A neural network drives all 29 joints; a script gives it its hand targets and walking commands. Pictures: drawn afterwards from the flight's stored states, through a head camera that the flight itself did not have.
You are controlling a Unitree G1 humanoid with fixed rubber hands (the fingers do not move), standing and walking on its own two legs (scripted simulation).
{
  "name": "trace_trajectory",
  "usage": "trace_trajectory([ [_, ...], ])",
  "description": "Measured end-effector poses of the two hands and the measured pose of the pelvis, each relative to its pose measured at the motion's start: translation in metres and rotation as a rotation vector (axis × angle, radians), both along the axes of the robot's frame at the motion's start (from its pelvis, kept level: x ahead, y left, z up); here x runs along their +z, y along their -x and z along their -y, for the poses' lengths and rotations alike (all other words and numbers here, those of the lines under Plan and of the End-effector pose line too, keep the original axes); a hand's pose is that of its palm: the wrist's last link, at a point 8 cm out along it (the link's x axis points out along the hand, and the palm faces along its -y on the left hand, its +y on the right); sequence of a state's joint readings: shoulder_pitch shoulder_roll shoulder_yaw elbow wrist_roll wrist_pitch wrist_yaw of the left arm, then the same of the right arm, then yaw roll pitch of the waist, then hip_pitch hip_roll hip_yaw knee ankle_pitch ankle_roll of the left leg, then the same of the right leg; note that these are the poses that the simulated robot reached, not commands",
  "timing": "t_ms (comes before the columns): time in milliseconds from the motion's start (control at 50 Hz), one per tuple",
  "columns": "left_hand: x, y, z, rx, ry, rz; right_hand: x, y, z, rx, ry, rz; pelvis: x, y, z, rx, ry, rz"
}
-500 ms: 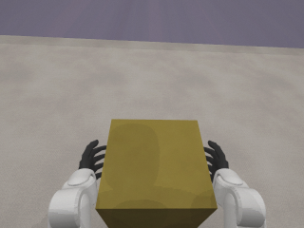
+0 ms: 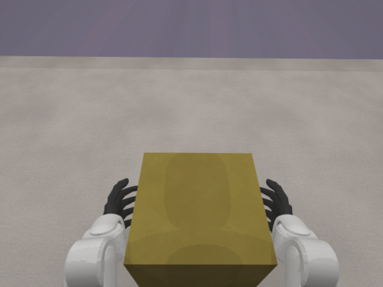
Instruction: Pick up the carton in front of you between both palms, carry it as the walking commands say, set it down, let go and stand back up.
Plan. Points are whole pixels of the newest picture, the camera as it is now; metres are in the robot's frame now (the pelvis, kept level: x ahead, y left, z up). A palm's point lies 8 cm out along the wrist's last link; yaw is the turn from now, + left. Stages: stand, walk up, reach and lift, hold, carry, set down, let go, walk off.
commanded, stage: carry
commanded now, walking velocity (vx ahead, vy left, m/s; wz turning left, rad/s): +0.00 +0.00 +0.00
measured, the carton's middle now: (197, 229) +0.25 +0.00 +0.01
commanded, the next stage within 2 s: none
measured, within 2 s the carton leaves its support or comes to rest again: neither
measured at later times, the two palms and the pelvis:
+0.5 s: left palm (126, 136) +0.43 +0.16 +0.11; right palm (257, 135) +0.42 -0.14 +0.12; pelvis +0.19 +0.02 +0.01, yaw -3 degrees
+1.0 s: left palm (125, 138) +0.42 +0.16 +0.11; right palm (259, 142) +0.40 -0.14 +0.11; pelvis +0.18 +0.02 +0.01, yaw -4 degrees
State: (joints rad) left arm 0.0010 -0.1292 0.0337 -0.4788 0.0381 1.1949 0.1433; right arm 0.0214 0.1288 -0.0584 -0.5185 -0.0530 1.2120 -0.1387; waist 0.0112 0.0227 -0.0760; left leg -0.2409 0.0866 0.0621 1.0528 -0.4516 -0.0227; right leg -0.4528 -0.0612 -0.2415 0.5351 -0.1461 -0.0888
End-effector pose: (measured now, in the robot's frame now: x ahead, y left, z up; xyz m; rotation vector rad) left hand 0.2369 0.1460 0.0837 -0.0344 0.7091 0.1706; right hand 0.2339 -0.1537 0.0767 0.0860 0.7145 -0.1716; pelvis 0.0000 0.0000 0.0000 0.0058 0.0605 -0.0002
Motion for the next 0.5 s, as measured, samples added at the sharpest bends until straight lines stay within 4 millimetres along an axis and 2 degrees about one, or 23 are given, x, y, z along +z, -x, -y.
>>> trace_trajectory([
  [80,0.009,-0.032,0.003,0.025,-0.002,-0.006,0.007,-0.038,0.003,0.019,-0.009,-0.006,0.016,-0.035,0.007,0.007,-0.020,-0.004],
  [160,0.020,-0.066,0.006,0.011,0.009,0.039,0.018,-0.071,0.005,0.014,-0.006,0.037,0.022,-0.070,0.008,-0.008,-0.023,0.007],
  [240,0.025,-0.099,0.004,-0.012,0.022,0.078,0.027,-0.098,0.003,-0.012,0.003,0.076,0.019,-0.107,0.002,-0.015,-0.008,0.031],
  [340,0.028,-0.144,-0.006,-0.024,0.063,0.148,0.041,-0.137,-0.007,-0.018,0.052,0.145,0.006,-0.153,-0.007,-0.013,0.008,0.045],
  [420,0.027,-0.171,-0.011,-0.026,0.077,0.128,0.047,-0.166,-0.012,-0.013,0.075,0.126,0.007,-0.177,-0.011,-0.040,-0.009,0.028],
  [500,0.024,-0.193,-0.011,-0.043,0.062,0.094,0.040,-0.182,-0.012,-0.030,0.062,0.092,0.007,-0.190,-0.016,-0.051,-0.013,0.010],
])
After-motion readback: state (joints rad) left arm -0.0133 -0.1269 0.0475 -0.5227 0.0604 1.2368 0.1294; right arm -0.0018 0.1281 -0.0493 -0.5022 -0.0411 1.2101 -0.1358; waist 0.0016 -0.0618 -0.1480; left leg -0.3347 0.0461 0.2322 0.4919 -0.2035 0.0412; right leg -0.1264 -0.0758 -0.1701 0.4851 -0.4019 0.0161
